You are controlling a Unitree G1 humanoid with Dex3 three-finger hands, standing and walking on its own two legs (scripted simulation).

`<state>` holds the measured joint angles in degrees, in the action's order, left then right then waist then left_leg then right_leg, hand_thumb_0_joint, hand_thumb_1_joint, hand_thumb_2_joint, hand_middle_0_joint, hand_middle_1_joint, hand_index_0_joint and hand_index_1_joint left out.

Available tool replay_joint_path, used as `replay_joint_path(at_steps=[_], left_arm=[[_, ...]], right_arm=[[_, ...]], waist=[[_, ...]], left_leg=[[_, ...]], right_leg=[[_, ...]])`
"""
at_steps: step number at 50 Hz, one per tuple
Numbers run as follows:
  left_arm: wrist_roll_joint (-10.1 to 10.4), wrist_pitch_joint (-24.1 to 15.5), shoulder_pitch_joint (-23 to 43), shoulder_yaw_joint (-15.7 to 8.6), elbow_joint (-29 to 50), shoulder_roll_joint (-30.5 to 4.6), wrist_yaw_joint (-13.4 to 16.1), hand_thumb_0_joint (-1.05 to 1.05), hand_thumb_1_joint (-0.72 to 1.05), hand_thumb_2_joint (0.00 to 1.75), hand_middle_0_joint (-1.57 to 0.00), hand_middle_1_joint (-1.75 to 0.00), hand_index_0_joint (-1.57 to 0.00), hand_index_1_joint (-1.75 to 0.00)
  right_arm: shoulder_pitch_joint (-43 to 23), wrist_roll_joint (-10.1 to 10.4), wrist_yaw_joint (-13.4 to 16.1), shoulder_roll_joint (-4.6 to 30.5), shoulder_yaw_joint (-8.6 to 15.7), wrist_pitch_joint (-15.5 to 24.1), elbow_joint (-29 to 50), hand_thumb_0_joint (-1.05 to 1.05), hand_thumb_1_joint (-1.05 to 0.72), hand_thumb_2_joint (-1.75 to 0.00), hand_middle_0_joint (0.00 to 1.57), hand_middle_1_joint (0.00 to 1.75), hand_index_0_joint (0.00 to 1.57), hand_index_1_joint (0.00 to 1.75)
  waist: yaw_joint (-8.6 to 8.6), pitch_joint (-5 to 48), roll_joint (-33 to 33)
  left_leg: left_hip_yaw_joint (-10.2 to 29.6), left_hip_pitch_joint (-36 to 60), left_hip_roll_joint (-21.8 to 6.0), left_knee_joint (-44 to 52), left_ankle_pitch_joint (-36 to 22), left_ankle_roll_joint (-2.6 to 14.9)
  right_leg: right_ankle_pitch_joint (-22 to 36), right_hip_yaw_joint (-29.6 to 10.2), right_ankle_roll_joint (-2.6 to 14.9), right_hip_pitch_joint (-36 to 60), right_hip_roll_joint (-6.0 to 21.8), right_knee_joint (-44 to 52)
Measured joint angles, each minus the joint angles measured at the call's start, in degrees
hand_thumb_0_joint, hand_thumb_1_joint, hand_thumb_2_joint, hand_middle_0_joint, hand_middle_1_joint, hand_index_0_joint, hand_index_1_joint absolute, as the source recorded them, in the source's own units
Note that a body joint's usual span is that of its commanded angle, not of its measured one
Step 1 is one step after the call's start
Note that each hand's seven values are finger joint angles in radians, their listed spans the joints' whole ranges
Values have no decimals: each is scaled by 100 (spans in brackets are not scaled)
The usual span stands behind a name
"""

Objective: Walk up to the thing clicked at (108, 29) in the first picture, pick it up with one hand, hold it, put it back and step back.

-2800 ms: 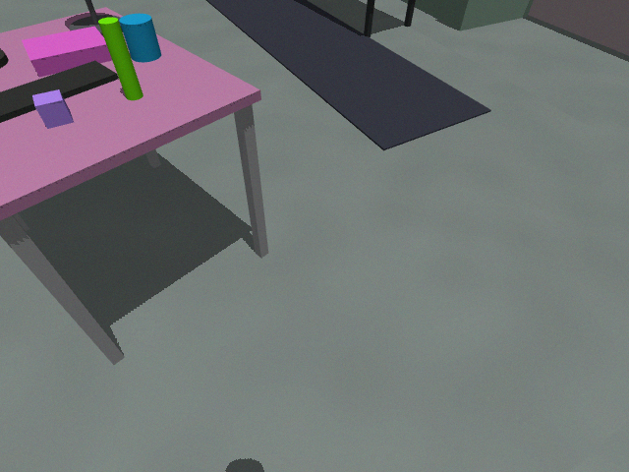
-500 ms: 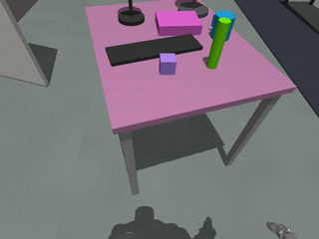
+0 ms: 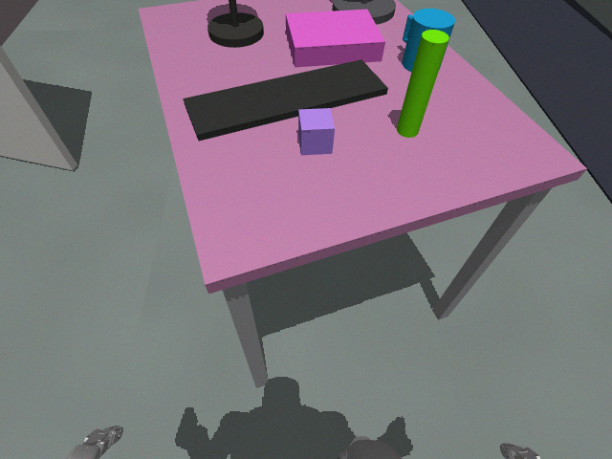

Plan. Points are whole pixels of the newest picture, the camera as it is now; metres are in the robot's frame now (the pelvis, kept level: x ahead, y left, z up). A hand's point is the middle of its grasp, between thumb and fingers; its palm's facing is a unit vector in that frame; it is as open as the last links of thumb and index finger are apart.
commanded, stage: walk up
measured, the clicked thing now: (419, 88) +0.71 -0.21 +0.07
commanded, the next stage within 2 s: stand in 1.20 s
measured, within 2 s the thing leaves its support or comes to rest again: neither
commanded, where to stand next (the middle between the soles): +0.04 -0.02 m, yaw -3 degrees
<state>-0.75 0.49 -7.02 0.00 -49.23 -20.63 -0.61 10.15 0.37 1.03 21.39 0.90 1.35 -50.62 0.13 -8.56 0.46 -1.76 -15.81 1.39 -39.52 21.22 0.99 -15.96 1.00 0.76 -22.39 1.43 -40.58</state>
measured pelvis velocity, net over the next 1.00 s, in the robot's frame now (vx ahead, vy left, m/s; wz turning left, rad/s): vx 0.01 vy -0.02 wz -0.05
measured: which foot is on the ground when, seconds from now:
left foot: down 0.00-1.00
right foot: down 0.00-1.00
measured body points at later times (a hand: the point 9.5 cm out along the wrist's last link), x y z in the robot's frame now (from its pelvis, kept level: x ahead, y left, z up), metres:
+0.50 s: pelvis +0.00 -0.01 +0.02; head +0.03 -0.01 +0.47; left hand +0.10 +0.29 -0.11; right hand +0.07 -0.33 -0.10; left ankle +0.00 +0.11 -0.72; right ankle +0.06 -0.12 -0.72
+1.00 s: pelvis +0.01 -0.02 +0.03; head +0.02 -0.02 +0.48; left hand +0.12 +0.28 -0.10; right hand +0.09 -0.33 -0.10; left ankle +0.00 +0.11 -0.72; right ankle +0.06 -0.12 -0.72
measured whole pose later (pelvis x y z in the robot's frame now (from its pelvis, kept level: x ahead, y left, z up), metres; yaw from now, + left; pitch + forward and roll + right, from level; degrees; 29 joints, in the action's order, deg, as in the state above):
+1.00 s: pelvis +0.01 -0.02 +0.03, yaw -3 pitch -2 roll +1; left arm -0.8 1.5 -4.8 -1.6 -61.5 -20.2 -1.8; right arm 6.1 -0.9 0.5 21.2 0.6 1.6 -62.6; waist -0.4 -3.5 0.9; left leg -3.3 -6.1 -1.2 -22.5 14.0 -0.5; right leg -7.5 0.8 1.8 -13.0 -1.1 -22.7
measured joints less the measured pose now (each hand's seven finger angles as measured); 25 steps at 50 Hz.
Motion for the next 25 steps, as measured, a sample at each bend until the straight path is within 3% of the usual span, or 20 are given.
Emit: replay_joint_path(at_steps=[2,5,8,13,25], left_arm=[[13,79,106,-6,-30,-11,-17,1,90,90,-21,-30,-21,-30],[-8,152,184,-61,-107,-74,-61,1,90,90,-21,-30,-21,-30],[-14,124,193,-136,-222,-189,-95,1,90,90,-21,-30,-21,-30],[-21,123,141,-140,-457,-237,-148,1,90,90,-21,-30,-21,-30],[-2,120,43,-58,-965,-45,-179,1,90,90,-21,-30,-21,-30]], right_arm=[[-16,-73,-2,-14,-2,45,-102,1,-90,-89,21,30,21,30],[-42,-119,-22,15,-3,79,-210,1,-90,-89,21,30,21,30],[-73,-120,-15,63,7,94,-279,1,-90,-89,21,30,21,30],[-108,-116,-12,134,44,27,-450,1,-90,-89,21,30,21,30],[-160,-128,-79,58,-54,51,-937,1,-90,-89,21,30,21,30]], waist=[[-23,52,106],[-31,97,107],[-30,86,159],[22,189,173],[-48,360,79]], left_leg=[[-76,45,31,83,-91,51],[-96,67,-110,47,20,69],[-120,116,-201,9,56,15],[-84,221,-221,275,-83,-55],[-105,643,-197,1220,-536,-96]], right_leg=[[29,-75,-26,4,24,26],[-373,-74,59,42,-123,28],[308,6,62,179,-143,310],[302,45,67,286,-162,532],[662,24,77,650,-169,1334]])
